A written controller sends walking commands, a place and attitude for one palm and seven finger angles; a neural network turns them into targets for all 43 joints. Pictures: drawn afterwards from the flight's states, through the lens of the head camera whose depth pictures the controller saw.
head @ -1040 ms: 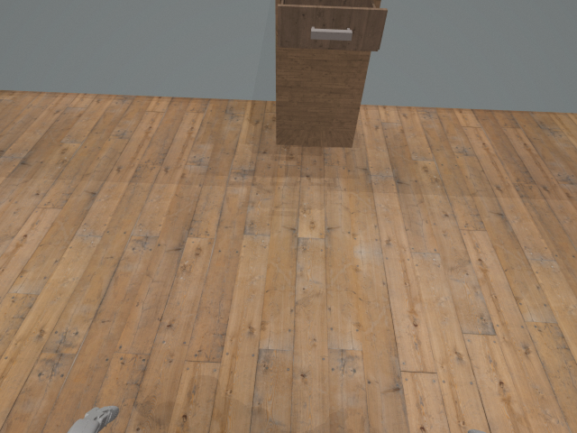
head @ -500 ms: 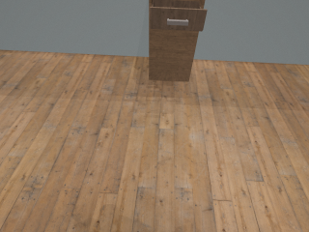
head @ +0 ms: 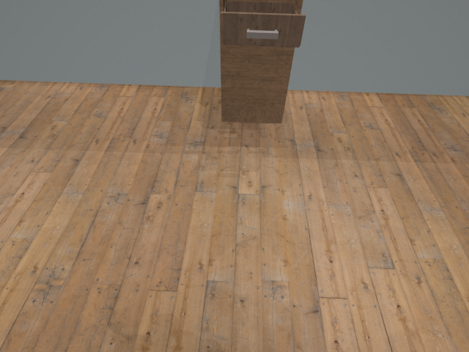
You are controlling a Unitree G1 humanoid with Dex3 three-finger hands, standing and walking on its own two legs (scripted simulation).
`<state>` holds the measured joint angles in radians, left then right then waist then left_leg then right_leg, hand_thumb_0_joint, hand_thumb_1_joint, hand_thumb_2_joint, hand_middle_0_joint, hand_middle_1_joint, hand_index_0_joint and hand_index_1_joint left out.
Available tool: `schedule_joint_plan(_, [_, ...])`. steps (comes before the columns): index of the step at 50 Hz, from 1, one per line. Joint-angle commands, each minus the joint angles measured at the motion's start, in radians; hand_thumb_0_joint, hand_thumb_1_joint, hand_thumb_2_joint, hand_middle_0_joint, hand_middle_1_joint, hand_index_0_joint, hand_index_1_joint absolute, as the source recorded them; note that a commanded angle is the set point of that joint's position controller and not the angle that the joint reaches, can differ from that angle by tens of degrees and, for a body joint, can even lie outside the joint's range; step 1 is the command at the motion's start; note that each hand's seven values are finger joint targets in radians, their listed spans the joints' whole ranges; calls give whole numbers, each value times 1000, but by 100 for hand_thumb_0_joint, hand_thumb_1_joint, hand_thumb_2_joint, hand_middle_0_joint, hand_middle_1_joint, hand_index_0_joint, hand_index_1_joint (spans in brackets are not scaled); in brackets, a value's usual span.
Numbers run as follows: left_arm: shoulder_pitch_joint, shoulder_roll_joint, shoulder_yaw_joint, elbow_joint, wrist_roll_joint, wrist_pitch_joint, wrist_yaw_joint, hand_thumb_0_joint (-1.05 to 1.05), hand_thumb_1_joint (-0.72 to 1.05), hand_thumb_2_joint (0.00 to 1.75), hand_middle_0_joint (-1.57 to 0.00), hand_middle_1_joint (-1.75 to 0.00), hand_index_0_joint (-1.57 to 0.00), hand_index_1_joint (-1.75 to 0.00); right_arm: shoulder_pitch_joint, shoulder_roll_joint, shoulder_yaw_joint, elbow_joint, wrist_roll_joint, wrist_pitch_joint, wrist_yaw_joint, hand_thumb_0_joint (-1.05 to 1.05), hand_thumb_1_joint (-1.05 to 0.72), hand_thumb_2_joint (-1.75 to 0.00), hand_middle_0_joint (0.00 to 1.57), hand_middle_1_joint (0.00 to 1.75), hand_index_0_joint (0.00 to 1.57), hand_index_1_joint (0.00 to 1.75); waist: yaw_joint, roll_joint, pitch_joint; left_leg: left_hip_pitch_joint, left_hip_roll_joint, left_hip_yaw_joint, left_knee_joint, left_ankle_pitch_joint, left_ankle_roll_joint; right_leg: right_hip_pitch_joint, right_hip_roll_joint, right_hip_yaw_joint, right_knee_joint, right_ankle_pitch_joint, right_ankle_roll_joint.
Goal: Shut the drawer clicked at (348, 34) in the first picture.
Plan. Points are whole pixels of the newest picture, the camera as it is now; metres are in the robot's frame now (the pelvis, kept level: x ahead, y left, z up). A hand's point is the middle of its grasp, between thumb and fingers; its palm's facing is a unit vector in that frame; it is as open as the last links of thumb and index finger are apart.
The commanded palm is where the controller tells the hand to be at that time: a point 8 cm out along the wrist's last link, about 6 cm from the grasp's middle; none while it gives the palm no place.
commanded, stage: look at it before walking up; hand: left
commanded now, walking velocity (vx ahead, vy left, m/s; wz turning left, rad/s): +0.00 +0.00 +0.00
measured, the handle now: (262, 32) +1.44 -0.04 -0.04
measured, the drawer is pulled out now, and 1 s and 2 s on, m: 0.27 0.27 0.27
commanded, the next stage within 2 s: walk to a spot facing it in 0.60 s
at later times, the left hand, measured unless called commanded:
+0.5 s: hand out of the picture +0.08 +0.25 -0.16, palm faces -0.02 -0.94 -0.33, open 7.4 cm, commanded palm none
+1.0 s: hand out of the picture +0.06 +0.20 -0.18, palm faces -0.09 -0.97 -0.23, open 7.4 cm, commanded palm none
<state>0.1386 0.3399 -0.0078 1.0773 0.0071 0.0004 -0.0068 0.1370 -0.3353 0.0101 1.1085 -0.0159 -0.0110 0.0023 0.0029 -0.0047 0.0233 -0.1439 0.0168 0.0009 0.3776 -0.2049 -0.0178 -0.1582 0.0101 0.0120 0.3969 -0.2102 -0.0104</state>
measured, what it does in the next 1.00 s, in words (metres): stands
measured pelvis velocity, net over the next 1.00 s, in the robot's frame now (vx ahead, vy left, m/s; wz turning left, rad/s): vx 0.05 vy -0.01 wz -0.13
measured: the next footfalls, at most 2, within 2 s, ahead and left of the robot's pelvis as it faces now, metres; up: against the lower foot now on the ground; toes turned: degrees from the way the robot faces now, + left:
left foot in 1.52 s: +0.43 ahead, +0.04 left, +0.00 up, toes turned -9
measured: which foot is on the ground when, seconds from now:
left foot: down 0.00-1.00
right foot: down 0.00-1.00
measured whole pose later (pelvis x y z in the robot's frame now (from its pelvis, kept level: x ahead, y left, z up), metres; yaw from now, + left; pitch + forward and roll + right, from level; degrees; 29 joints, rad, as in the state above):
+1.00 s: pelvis +0.05 -0.01 -0.01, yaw -7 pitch -1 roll +1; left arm 0.32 0.25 0.02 1.06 0.02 0.03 -0.04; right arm 0.26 -0.24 -0.01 1.07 -0.03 -0.02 0.00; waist 0.03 -0.02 0.00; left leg -0.12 0.06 0.12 0.51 -0.38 -0.03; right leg -0.27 0.01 0.01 0.67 -0.43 -0.02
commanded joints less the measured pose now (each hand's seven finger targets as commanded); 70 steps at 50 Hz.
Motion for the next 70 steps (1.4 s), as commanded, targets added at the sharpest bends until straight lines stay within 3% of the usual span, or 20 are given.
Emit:
schedule_joint_plan(1, [-44, 207, 43, -61, 2, -26, 16, 0, 90, 90, -20, -30, -20, -30, -54, -207, -45, -64, 5, -25, -16, 0, -90, -90, 20, 30, 20, 30, -2, 7, -53, 6, 100, -93, -58, 89, 42, -9, -126, 114, -82, 66, -25])
schedule_joint_plan(35, [-36, 209, 42, -51, 4, -30, 19, 0, 90, 90, -20, -30, -20, -30, -67, -206, -44, -60, 9, -25, -17, 0, -90, -90, 20, 30, 20, 30, 0, 9, -54, 36, 108, -88, -69, 167, 40, 23, -129, 102, -78, 185, -20])
schedule_joint_plan(37, [32, 89, 19, -23, 4, -8, 21, 0, 90, 90, -20, -30, -20, -30, -2, -86, -17, -34, 0, -9, -14, 0, -90, -90, 20, 30, 20, 30, -1, 4, -56, 42, 103, -50, -45, 35, 21, 0, -115, 107, -71, 35, -9])
schedule_joint_plan(40, [59, 93, 31, -39, 13, 13, 4, 0, 90, 90, -20, -30, -20, -30, 42, -99, -31, -40, -8, 4, -10, 0, -90, -90, 20, 30, 20, 30, -3, 10, 35, -23, 107, -52, -54, -291, 36, -112, -77, 137, -58, -282, -25])
schedule_joint_plan(44, [96, 67, 50, -88, 18, 9, -15, 0, 90, 90, -20, -30, -20, -30, 89, -137, -60, -72, -8, 0, -12, 0, -90, -90, 20, 30, 20, 30, -9, 72, 116, -35, 185, -138, -86, -458, 92, -260, -9, 101, 98, -324, -35])
schedule_joint_plan(46, [101, 18, 52, -110, 16, -5, -21, 0, 90, 90, -20, -30, -20, -30, 129, -158, -79, -78, -4, -15, -17, 0, -90, -90, 20, 30, 20, 30, -19, 167, 97, 44, 291, -217, -131, -386, 148, -327, 24, -9, 269, -214, -18])
schedule_joint_plan(48, [56, 0, 55, -140, 15, -15, -26, 0, 90, 90, -20, -30, -20, -30, 173, -141, -85, -73, -5, -28, -17, 0, -90, -90, 20, 30, 20, 30, -42, 189, 87, 123, 333, -198, -115, -168, 184, -393, -17, -34, 332, -271, -7])
schedule_joint_plan(49, [63, -11, 58, -143, 14, -21, -27, 0, 90, 90, -20, -30, -20, -30, 177, -126, -85, -74, -7, -31, -18, 0, -90, -90, 20, 30, 20, 30, -35, 181, 87, 117, 334, -156, -73, -47, 181, -364, -33, -44, 310, -276, -5])
schedule_joint_plan(50, [105, -26, 62, -129, 14, -27, -28, 0, 90, 90, -20, -30, -20, -30, 161, -109, -83, -74, -8, -32, -19, 0, -90, -90, 20, 30, 20, 30, -10, 164, 74, 80, 313, -88, -3, 41, 157, -275, -36, -65, 242, -237, -9])
schedule_joint_plan(51, [211, -30, 68, -93, 17, -32, -28, 0, 90, 90, -20, -30, -20, -30, 124, -97, -79, -82, -7, -31, -19, 0, -90, -90, 20, 30, 20, 30, 47, 119, 40, -37, 257, 10, 145, 45, 107, -75, -23, -81, 120, -131, -19])
schedule_joint_plan(52, [368, 34, 84, -43, 22, -44, -21, 0, 90, 90, -20, -30, -20, -30, 90, -46, -69, -106, 2, -34, -13, 0, -90, -90, 20, 30, 20, 30, 115, -108, -16, -250, 148, 131, 450, -5, 44, 167, -117, 124, -23, -109, -62])
schedule_joint_plan(53, [508, 144, 109, -1, 18, -54, 0, 0, 90, 90, -20, -30, -20, -30, 16, 28, -47, -169, 5, -42, -5, 0, -90, -90, 20, 30, 20, 30, 153, -415, -14, -555, 13, 175, 716, -360, -7, 305, -363, 547, -160, 57, -153])
schedule_joint_plan(54, [545, 117, 97, 15, 2, -56, 17, 0, 90, 90, -20, -30, -20, -30, -37, -16, -57, -183, -2, -50, -8, 0, -90, -90, 20, 30, 20, 30, 156, -288, 13, -595, 48, 45, 784, -352, 10, 294, -375, 572, -140, 208, -187])
schedule_joint_plan(55, [493, 70, 89, 12, 6, -61, 21, 0, 90, 90, -20, -30, -20, -30, -42, -5, -62, -174, -1, -55, -8, 0, -90, -90, 20, 30, 20, 30, 129, -222, 61, -610, 84, 27, 809, -280, 15, 259, -346, 501, -122, 284, -216])
schedule_joint_plan(56, [455, 34, 81, -3, 10, -60, 22, 0, 90, 90, -20, -30, -20, -30, -48, 18, -63, -167, -1, -53, -7, 0, -90, -90, 20, 30, 20, 30, 104, -100, 83, -611, 101, 26, 824, -240, 6, 215, -339, 467, -121, 265, -237])
schedule_joint_plan(58, [397, -6, 71, -22, 13, -65, 25, 0, 90, 90, -20, -30, -20, -30, -16, 51, -65, -139, -8, -42, 2, 0, -90, -90, 20, 30, 20, 30, 57, -6, 92, -568, 113, 39, 798, -150, -9, 142, -290, 355, -142, 236, -211])
schedule_joint_plan(62, [394, -36, 63, -11, 15, -83, 28, 0, 90, 90, -20, -30, -20, -30, 8, 79, -70, -145, -6, -22, 14, 0, -90, -90, 20, 30, 20, 30, 14, -68, 75, -567, 107, 60, 731, -27, -35, 117, -225, 233, -174, 306, -179])
schedule_joint_plan(65, [406, -51, 60, 2, 15, -89, 35, 0, 90, 90, -20, -30, -20, -30, -41, 96, -71, -174, -1, -24, 23, 0, -90, -90, 20, 30, 20, 30, 17, -97, 97, -572, 102, 80, 634, 42, -33, 112, -198, 190, -190, 348, -165])
schedule_joint_plan(67, [422, -63, 58, 15, 17, -88, 40, 0, 90, 90, -20, -30, -20, -30, -97, 107, -66, -197, 1, -31, 27, 0, -90, -90, 20, 30, 20, 30, 35, -100, 116, -545, 94, 92, 530, 56, -25, 119, -193, 191, -190, 388, -161])
schedule_joint_plan(70, [416, -52, 61, 25, 18, -84, 43, 0, 90, 90, -20, -30, -20, -30, -137, 119, -61, -217, 7, -41, 32, 0, -90, -90, 20, 30, 20, 30, 42, -134, 131, -420, 71, 107, 376, 59, -2, 93, -190, 170, -178, 451, -140])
